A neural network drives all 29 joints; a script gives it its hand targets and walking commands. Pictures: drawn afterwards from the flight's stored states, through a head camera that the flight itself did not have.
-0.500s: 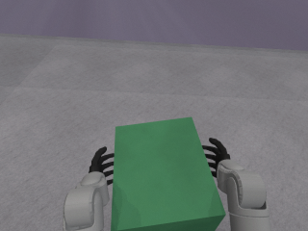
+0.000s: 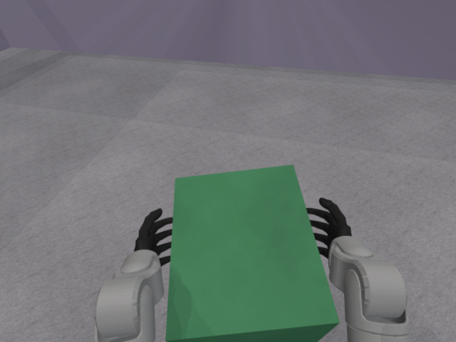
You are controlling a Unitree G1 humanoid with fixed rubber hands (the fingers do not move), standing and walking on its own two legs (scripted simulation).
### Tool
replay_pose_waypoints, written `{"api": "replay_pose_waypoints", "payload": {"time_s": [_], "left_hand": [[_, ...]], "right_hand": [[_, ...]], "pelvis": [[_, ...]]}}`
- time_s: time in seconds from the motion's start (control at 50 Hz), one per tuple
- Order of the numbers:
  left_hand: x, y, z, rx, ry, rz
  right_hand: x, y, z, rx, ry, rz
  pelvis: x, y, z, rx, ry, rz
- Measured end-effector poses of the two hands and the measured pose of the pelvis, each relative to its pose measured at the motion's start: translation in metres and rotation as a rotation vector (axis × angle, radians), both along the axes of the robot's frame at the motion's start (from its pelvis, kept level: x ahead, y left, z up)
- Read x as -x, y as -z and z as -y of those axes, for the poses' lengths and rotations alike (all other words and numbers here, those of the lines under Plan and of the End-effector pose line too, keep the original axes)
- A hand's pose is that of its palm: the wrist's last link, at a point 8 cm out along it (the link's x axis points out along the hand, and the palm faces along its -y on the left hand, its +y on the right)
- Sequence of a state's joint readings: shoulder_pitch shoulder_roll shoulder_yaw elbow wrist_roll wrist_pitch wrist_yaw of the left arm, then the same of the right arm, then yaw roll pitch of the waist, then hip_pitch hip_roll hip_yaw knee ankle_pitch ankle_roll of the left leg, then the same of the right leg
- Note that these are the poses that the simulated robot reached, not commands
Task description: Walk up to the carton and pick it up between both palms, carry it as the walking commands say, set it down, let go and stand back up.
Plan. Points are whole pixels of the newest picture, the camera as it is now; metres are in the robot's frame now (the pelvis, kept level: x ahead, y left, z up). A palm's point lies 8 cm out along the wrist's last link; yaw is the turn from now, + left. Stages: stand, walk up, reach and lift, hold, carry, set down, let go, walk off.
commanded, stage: carry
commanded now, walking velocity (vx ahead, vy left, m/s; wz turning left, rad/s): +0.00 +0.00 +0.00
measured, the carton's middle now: (245, 267) +0.27 +0.00 +0.02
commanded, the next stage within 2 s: none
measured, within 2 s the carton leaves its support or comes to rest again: neither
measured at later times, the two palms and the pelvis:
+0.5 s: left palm (126, 294) +0.18 +0.17 +0.11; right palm (338, 274) +0.20 -0.13 +0.11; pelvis -0.04 +0.01 +0.01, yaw +2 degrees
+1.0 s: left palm (120, 319) +0.15 +0.17 +0.11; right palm (344, 291) +0.18 -0.13 +0.11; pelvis -0.07 +0.00 +0.01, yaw +3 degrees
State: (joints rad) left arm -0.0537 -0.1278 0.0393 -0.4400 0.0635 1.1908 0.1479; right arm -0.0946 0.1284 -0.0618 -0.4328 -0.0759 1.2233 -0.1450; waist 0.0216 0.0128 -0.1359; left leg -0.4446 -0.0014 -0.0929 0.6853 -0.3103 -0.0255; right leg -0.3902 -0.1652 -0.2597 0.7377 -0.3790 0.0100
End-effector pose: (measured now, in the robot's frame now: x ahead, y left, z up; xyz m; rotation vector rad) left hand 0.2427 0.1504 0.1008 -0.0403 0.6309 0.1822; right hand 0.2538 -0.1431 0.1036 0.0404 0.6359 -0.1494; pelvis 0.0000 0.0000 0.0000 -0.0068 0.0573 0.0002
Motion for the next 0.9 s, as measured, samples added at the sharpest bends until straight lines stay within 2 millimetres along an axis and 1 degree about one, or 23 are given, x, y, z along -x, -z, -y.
{"api": "replay_pose_waypoints", "payload": {"time_s": [0.06, 0.12, 0.2, 0.28, 0.34, 0.42, 0.5, 0.58, 0.64, 0.72, 0.9], "left_hand": [[0.019, 0.017, -0.019, 0.016, -0.029, -0.061], [0.032, 0.022, -0.026, 0.025, -0.036, -0.101], [0.037, 0.015, -0.023, 0.017, -0.028, -0.081], [0.039, 0.003, -0.011, 0.0, -0.016, -0.02], [0.045, -0.006, -0.004, -0.012, -0.009, 0.0], [0.051, -0.012, -0.004, -0.013, -0.015, 0.014], [0.06, -0.008, -0.015, 0.004, -0.04, 0.014], [0.069, 0.007, -0.031, 0.032, -0.063, -0.016], [0.077, 0.013, -0.036, 0.036, -0.07, -0.056], [0.08, 0.01, -0.034, 0.03, -0.07, -0.057], [0.086, -0.004, -0.018, 0.013, -0.065, -0.011]], "right_hand": [[0.01, 0.012, -0.019, 0.013, -0.027, -0.061], [0.021, 0.016, -0.027, 0.022, -0.034, -0.1], [0.029, 0.011, -0.024, 0.017, -0.025, -0.081], [0.037, 0.005, -0.011, 0.0, -0.012, -0.018], [0.045, 0.001, -0.004, -0.014, -0.006, 0.002], [0.049, -0.005, -0.004, -0.016, -0.013, 0.017], [0.05, -0.006, -0.016, 0.002, -0.037, 0.017], [0.051, 0.0, -0.033, 0.03, -0.06, -0.012], [0.057, 0.005, -0.038, 0.033, -0.065, -0.052], [0.061, 0.004, -0.036, 0.029, -0.065, -0.053], [0.069, -0.005, -0.02, 0.012, -0.059, -0.005]], "pelvis": [[0.008, -0.001, -0.012, 0.007, -0.004, 0.03], [0.015, -0.004, -0.017, 0.014, -0.003, 0.031], [0.025, -0.007, -0.016, 0.008, 0.003, 0.019], [0.034, -0.005, -0.008, -0.01, 0.007, 0.022], [0.037, -0.007, -0.003, -0.016, 0.005, 0.034], [0.039, -0.008, -0.002, -0.018, -0.004, 0.035], [0.044, -0.006, -0.006, -0.001, -0.03, 0.031], [0.049, -0.002, -0.015, 0.017, -0.05, 0.02], [0.053, -0.005, -0.019, 0.02, -0.047, 0.023], [0.058, -0.008, -0.017, 0.016, -0.045, 0.017], [0.065, -0.009, -0.004, -0.001, -0.045, 0.022]]}}
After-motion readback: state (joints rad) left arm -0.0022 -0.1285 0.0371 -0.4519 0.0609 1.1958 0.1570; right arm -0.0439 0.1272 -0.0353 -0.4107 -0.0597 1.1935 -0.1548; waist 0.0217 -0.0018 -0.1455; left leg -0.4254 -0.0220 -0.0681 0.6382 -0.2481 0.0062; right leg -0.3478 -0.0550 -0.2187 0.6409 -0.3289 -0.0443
